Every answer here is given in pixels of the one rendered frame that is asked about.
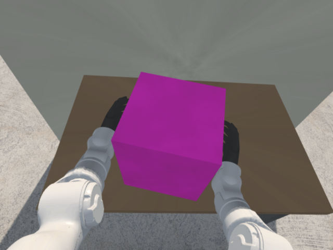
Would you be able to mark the robot left hand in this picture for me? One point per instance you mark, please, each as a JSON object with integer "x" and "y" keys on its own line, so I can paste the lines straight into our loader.
{"x": 114, "y": 114}

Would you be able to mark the left robot forearm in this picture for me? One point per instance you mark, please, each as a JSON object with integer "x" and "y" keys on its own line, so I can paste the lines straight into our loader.
{"x": 95, "y": 163}

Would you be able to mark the carton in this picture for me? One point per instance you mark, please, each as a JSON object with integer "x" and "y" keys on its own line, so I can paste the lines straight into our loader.
{"x": 170, "y": 136}

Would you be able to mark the right robot upper arm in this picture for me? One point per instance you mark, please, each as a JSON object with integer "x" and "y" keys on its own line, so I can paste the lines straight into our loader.
{"x": 249, "y": 236}

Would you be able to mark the left robot upper arm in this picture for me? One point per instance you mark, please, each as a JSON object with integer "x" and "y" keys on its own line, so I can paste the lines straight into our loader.
{"x": 67, "y": 212}

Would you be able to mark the table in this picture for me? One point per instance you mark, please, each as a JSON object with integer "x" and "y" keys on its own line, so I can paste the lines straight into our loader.
{"x": 277, "y": 176}

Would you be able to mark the right robot forearm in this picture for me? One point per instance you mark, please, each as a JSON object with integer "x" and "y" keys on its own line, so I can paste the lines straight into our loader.
{"x": 229, "y": 202}

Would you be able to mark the robot right hand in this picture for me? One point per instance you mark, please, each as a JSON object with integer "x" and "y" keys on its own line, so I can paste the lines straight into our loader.
{"x": 231, "y": 145}

